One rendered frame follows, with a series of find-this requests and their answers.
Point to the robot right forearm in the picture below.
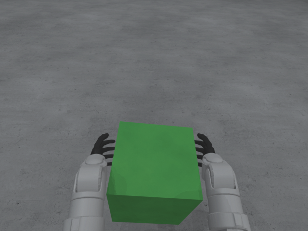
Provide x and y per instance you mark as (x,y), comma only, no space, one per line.
(225,207)

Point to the right robot hand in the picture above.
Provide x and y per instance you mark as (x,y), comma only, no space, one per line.
(206,144)

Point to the robot left forearm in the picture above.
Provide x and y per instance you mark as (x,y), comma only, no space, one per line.
(88,196)

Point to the left robot hand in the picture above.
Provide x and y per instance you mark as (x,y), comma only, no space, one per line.
(98,147)

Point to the carton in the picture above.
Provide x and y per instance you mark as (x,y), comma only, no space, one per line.
(154,175)

